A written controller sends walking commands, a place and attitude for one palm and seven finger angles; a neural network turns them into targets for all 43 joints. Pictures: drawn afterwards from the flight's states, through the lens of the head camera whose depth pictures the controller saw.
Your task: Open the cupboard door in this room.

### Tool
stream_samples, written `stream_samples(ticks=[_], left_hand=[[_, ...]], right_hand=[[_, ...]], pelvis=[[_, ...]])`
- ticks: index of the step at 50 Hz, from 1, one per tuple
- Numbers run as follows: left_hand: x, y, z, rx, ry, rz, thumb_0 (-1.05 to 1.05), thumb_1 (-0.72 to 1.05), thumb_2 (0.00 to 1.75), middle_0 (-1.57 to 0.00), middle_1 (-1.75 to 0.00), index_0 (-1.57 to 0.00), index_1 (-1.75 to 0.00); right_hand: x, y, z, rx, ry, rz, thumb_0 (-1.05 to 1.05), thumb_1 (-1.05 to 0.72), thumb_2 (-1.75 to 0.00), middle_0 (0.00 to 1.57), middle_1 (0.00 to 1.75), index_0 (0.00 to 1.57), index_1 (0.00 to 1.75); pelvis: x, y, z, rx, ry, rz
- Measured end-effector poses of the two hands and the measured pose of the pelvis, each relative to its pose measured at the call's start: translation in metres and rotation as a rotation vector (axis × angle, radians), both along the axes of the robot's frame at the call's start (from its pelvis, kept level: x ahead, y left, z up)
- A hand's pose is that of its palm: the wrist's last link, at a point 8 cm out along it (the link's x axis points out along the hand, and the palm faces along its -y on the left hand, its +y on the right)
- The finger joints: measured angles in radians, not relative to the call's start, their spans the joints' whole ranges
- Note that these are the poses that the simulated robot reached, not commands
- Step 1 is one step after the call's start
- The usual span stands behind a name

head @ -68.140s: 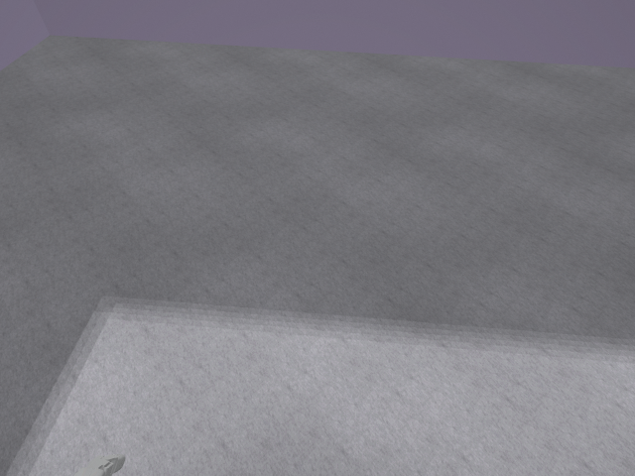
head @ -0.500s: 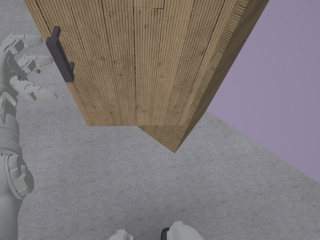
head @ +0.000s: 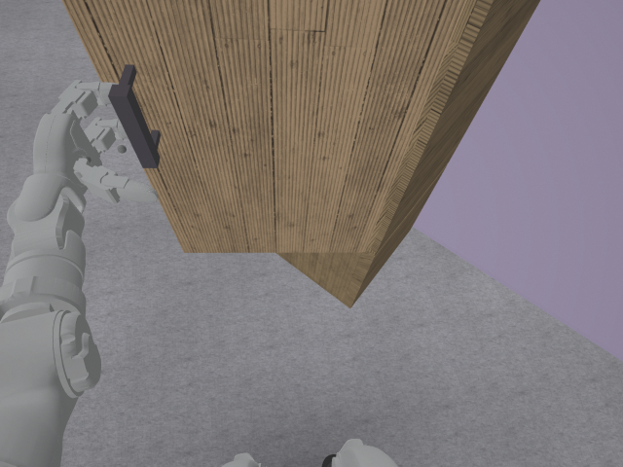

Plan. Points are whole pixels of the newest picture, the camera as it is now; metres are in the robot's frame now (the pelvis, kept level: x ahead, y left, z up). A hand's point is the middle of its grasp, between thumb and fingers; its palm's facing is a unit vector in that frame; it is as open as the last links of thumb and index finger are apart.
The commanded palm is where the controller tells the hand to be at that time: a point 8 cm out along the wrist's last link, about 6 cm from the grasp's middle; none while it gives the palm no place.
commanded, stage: slide the fingers in behind the handle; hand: left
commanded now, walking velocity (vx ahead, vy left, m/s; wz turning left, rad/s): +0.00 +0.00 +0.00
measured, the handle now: (140, 119) +0.54 +0.20 +0.10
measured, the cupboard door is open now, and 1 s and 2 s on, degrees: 40 40 44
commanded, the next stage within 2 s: close the thumb around the handle in 0.80 s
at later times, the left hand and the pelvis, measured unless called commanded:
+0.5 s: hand (153, 149) +0.48 +0.17 +0.10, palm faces -0.01 -1.00 +0.00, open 14.0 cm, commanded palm +0.46 +0.22 +0.10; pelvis -0.01 -0.01 +0.00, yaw +0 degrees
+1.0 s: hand (150, 151) +0.48 +0.18 +0.10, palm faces -0.01 -1.00 +0.00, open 13.8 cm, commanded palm +0.46 +0.23 +0.10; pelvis -0.01 -0.01 +0.00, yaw +0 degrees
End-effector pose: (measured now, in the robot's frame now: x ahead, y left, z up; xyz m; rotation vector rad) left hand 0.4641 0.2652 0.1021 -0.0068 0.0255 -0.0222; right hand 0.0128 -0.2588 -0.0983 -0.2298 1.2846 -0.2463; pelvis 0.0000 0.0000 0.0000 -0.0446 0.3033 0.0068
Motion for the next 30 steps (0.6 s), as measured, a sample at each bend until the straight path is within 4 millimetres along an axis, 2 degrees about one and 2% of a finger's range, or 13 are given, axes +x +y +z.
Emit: stream_samples(ticks=[22,30], left_hand=[[-0.002,-0.035,0.001,0.007,-0.006,0.003,-0.01,-0.50,0.30,-0.30,-1.20,-0.29,-1.20],[-0.005,-0.036,0.003,0.018,-0.008,0.018,-0.01,-0.50,0.30,-0.30,-1.20,-0.30,-1.20]], right_hand=[[-0.014,-0.008,-0.003,0.011,-0.010,-0.012,0.01,-0.90,-0.90,0.20,0.30,0.21,0.30],[-0.019,-0.010,-0.004,0.016,-0.015,-0.020,0.01,-0.90,-0.90,0.20,0.30,0.21,0.30]], pelvis=[[-0.008,-0.008,0.000,0.013,-0.015,-0.003],[-0.010,-0.011,0.000,0.017,-0.019,-0.008]])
